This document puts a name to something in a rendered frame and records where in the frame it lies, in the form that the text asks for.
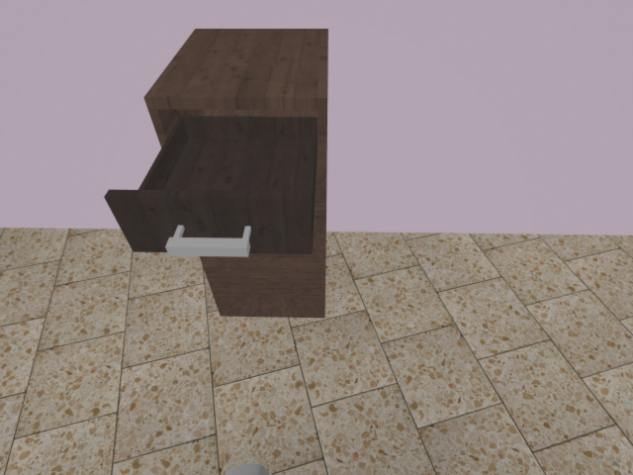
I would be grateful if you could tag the handle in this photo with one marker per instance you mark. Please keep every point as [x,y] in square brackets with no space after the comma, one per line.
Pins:
[208,246]

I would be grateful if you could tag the cabinet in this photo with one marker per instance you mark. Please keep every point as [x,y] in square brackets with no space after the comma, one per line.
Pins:
[255,73]

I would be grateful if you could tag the drawer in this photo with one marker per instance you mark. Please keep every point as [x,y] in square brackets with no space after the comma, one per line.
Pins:
[217,174]

